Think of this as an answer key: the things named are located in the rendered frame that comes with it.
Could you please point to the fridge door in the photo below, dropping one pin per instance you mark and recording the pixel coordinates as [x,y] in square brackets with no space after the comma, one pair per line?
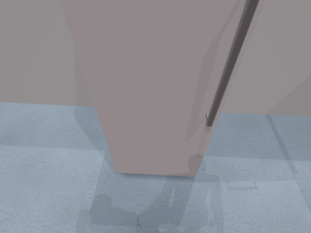
[152,68]

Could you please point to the handle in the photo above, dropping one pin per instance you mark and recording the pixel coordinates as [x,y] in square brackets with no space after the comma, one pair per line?
[240,35]

